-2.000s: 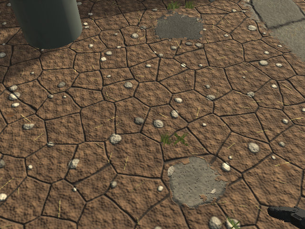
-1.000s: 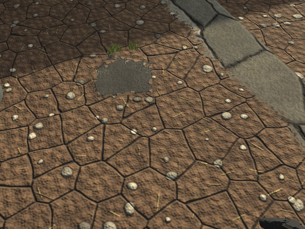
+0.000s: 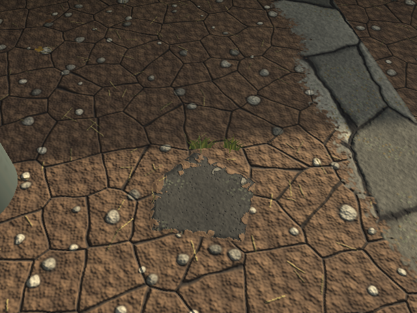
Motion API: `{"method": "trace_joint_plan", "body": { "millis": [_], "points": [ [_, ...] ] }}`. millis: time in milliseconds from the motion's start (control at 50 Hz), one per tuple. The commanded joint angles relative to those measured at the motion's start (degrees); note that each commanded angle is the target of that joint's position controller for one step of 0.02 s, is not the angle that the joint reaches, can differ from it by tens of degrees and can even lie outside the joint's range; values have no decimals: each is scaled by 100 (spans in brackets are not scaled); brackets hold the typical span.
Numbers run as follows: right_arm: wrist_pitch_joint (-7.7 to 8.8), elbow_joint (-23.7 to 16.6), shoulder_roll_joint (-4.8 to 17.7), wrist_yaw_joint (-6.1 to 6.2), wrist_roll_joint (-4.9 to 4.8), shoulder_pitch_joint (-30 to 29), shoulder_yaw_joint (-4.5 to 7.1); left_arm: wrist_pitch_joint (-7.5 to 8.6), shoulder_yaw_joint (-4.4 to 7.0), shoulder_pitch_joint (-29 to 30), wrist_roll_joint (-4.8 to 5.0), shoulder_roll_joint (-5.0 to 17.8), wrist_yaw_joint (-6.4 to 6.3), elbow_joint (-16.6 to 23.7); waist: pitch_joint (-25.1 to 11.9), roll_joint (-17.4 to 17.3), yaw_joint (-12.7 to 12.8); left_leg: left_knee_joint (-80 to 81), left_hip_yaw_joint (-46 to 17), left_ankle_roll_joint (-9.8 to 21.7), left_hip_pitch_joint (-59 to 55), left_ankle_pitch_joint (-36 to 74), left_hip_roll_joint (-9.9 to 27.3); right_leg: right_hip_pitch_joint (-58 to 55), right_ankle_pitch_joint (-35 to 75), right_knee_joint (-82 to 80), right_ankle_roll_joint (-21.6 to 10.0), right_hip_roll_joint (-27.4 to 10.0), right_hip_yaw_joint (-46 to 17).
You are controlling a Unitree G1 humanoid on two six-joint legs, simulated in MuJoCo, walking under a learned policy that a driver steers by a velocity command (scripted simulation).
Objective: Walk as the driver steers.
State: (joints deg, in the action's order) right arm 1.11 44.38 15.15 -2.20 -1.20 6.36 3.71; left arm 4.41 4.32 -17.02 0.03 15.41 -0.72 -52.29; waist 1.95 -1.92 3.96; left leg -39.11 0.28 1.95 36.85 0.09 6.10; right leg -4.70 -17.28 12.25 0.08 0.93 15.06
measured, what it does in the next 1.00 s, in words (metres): walks ahead: left foot, then right foot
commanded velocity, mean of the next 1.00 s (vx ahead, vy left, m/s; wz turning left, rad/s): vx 0.14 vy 0.00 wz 0.25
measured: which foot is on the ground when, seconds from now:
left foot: up 0.00-0.08, down 0.10-1.00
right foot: down 0.00-0.12, up 0.14-0.54, down 0.56-1.00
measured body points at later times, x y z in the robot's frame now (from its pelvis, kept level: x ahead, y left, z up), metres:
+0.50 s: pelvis +0.20 +0.03 +0.00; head +0.24 +0.06 +0.45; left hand +0.29 +0.33 -0.12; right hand +0.39 -0.21 -0.10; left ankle +0.19 +0.11 -0.74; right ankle +0.34 -0.11 -0.70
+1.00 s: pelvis +0.27 +0.01 +0.00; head +0.28 +0.01 +0.45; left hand +0.35 +0.29 -0.12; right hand +0.40 -0.24 -0.13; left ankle +0.19 +0.11 -0.74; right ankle +0.32 -0.09 -0.74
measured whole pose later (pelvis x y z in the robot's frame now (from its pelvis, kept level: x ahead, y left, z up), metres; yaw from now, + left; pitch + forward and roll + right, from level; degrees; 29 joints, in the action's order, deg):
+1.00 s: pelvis +0.27 +0.01 +0.00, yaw +14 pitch -1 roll +0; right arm -1.4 53.3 14.7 1.7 0.4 11.9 2.5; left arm 1.1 2.2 -4.0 -0.1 14.0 -0.3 -54.0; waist 2.1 0.2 -0.3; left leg -27.8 -5.3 0.3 7.0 -19.6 -2.2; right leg 15.4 -12.7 29.2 -0.7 0.6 0.1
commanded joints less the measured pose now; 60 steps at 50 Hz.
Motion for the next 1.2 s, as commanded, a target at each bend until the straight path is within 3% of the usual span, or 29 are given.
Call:
{"method": "trace_joint_plan", "body": {
  "millis": [20, 60, 80, 100, 120, 140, 160, 180, 200, 220, 240, 280, 320, 380, 480, 520, 540, 560, 580, 600, 620, 640, 680, 740, 900, 1200],
  "points": [
    [68, -650, 348, -107, -5, -605, 61, -73, 263, 29, 93, 1100, -40, 223, 360, 448, -80, 280, 296, 215, 140, -475, -162, -176, 3527, 46, -758, -1826, -323],
    [35, -639, 584, -119, 8, -135, 192, -172, 310, 203, 140, 1265, -76, 284, -18, 668, -447, 262, 649, 429, -673, -1061, -590, -274, 5637, 1075, -618, -1775, -186],
    [33, -479, 821, -96, 11, 586, 332, -232, 312, 323, 162, 1295, -95, 333, -390, 643, -857, 501, 754, 575, -1569, -948, -868, -78, 6148, 2128, -482, -1617, -109],
    [25, -278, 1172, 3, 36, 1422, 516, -220, 270, 369, 169, 1218, -106, 381, -841, 403, -1294, 1031, 471, 791, -3025, -46, -935, 734, 5317, 3537, -170, -1335, -40],
    [-10, -248, 1879, 135, 88, 1566, 652, -125, 76, -72, -131, 533, -65, 649, -1405, -1082, -816, 779, -1861, 1592, -5193, 1656, 553, 3184, 479, 5755, 286, -506, -114],
    [51, -554, 1852, 98, 131, 1420, 572, 66, -28, -201, -107, 528, 11, 706, -2569, -978, -743, 1445, -4257, 2522, -5963, 2020, 1590, 4126, -2272, 7040, 411, 264, -1459],
    [93, -599, 1479, 40, 137, 1315, 450, 149, 88, 442, 122, 922, 52, 794, -2335, -177, -1007, 1572, -3424, 2183, -5682, 2479, 1363, 4433, -1931, 7129, 284, -96, -2015],
    [144, -579, 1259, 34, 65, 1029, 400, 179, 57, 687, 178, 833, 28, 894, -1568, -48, -848, 1561, -2556, 1900, -4884, 2550, 1084, 4579, -1448, 6678, 190, -321, -1924],
    [152, -599, 1090, 57, -6, 713, 365, 156, 79, 691, 62, 812, -44, 802, -1027, 280, -629, 1661, -2060, 1625, -4056, 2358, 783, 4463, -1065, 6217, 215, -526, -1877],
    [132, -664, 942, 98, 8, 465, 315, 80, 131, 644, -13, 906, -96, 778, -798, 187, -436, 1821, -1766, 1498, -3349, 2330, 617, 4102, -812, 5904, 230, -648, -1884],
    [116, -733, 911, 120, 107, 323, 292, -22, 147, 501, -11, 913, -102, 752, -780, 34, -281, 1946, -1621, 1463, -2860, 2469, 554, 3705, -641, 5773, 251, -677, -1887],
    [139, -726, 963, 144, 163, 276, 298, -154, 121, 269, -27, 749, -121, 697, -872, -60, -162, 2020, -1308, 1495, -2473, 3015, 461, 3422, -386, 5403, 361, -605, -1784],
    [139, -647, 990, 202, 145, 356, 291, -208, 85, 379, -50, 639, -154, 733, -942, -153, -187, 2012, -1107, 1426, -2462, 3150, 381, 3476, -50, 4876, 432, -556, -1763],
    [47, -564, 936, 292, 118, 334, 242, -249, 31, 721, -41, 569, -138, 808, -982, -317, -309, 2000, -950, 1226, -2534, 2497, 254, 3393, 621, 3954, 492, -566, -1788],
    [-38, -370, 856, 302, 203, 334, 148, -247, 23, 1150, -3, 646, -47, 858, -740, -442, -527, 1954, -1161, 1110, -2545, 1353, 339, 2914, 939, 2750, 440, -458, -1792],
    [-50, -283, 769, 282, 180, 316, 92, -207, 36, 1134, -25, 676, -7, 851, -661, -469, -494, 1686, -1335, 1052, -2609, 1234, 392, 2676, 726, 2290, 313, -376, -1755],
    [-55, -258, 691, 284, 137, 232, 48, -170, 35, 1009, -47, 641, 17, 806, -641, -425, -360, 1486, -1354, 925, -2562, 1049, 320, 2348, 1006, 1761, 201, -330, -1694],
    [-42, -193, 578, 285, 118, 328, -6, -126, 27, 902, -105, 646, 35, 768, -621, -272, -259, 1337, -1345, 671, -2444, 630, 130, 1835, 1999, 1021, 63, -402, -1773],
    [6, -184, 402, 290, 233, 560, -71, -93, 60, 840, -188, 918, 7, 773, -808, 159, -406, 996, -1169, 352, -2278, -58, -240, 1215, 3673, 1002, -123, -1004, -2368],
    [31, -65, 400, 288, 281, 1217, -45, -125, 87, 1025, -192, 1153, -27, 788, -975, 997, -884, 780, -849, 92, -1867, -1658, -708, 737, 4524, 1366, -679, -1531, -2779],
    [-3, -27, 441, 321, 274, 1058, -64, -171, -20, 1098, -153, 677, -12, 735, -1084, 1211, -729, 786, -662, -113, -2052, -2049, -693, 1011, 3785, 1233, -1043, -1653, -2982],
    [-69, -51, 559, 336, 242, 824, -44, -190, -74, 1228, -118, 506, 32, 727, -955, 1136, -681, 1002, -656, -143, -2251, -1816, -602, 1289, 3022, 1140, -930, -1431, -2889],
    [-231, 11, 686, 365, 199, 580, -2, -191, -52, 1366, -71, 610, 100, 732, -648, 831, -532, 1233, -732, -32, -2287, -1269, -616, 1521, 2181, 1231, -528, -931, -2379],
    [-291, 83, 626, 352, 189, 528, -9, -150, -45, 1210, -54, 657, 98, 543, -601, 585, -446, 1350, -821, 35, -2407, -839, -547, 1457, 2081, 1346, -341, -715, -2131],
    [-209, 496, 531, 389, 164, 574, 1, -244, -65, 1376, -15, 578, 23, 236, -536, 206, -374, 1476, -818, -42, -2444, -435, -518, 1147, 2288, 1495, -391, -570, -1978],
    [-114, 1181, 505, 448, 162, 724, -63, -370, -93, 1448, -16, 551, -41, -374, -172, 206, -383, 1691, -686, -99, -2413, -887, -527, 1244, 1389, 1234, -305, -365, -1896]
  ]
}}
Keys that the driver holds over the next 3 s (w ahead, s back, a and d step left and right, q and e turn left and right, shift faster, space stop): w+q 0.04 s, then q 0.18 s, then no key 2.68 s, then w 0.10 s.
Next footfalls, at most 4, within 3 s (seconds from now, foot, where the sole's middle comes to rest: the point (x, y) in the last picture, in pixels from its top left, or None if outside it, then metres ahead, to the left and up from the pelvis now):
0.10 left None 0.23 0.12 -0.77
0.56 right None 0.36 -0.08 -0.77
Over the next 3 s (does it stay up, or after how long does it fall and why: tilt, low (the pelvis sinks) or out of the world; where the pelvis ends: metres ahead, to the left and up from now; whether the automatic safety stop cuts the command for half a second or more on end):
stays up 0.27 0.00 0.00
